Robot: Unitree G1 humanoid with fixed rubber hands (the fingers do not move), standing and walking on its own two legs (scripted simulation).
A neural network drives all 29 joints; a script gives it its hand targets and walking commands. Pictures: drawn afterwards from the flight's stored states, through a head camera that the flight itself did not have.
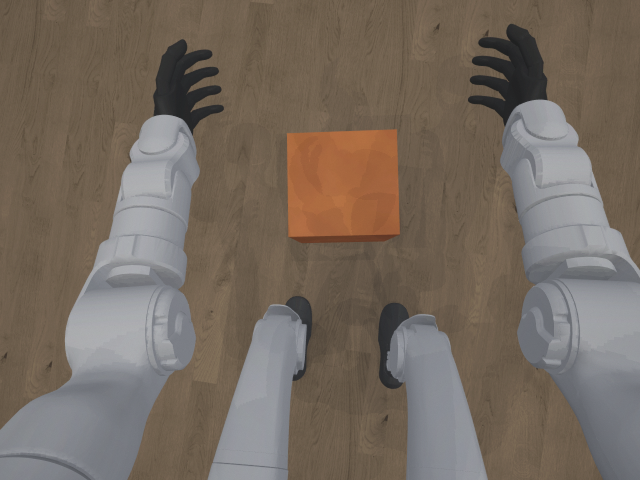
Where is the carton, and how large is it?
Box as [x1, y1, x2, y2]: [287, 129, 399, 242]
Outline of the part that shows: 396,129 287,133 288,236 300,242 380,241 386,240 399,234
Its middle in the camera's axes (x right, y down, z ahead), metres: +0.05 -0.11 +0.85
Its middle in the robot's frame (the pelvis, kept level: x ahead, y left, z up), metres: +0.49 +0.03 -0.51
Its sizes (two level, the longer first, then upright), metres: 0.210 0.200 0.250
